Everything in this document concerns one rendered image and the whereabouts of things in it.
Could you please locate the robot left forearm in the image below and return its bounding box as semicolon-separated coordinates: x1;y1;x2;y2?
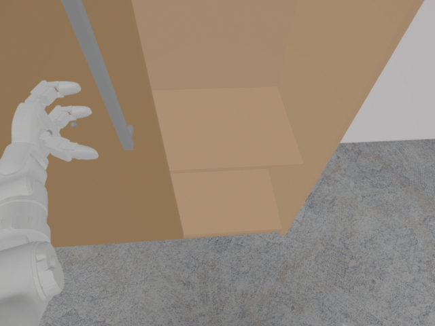
0;142;50;251

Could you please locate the wardrobe door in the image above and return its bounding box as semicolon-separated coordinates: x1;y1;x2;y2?
0;0;184;247

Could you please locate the robot left hand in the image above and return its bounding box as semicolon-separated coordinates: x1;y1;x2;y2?
12;80;99;162

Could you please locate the robot left upper arm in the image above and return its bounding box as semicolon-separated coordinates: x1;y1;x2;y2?
0;240;65;326

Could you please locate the handle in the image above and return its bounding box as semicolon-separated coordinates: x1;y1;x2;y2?
61;0;134;150

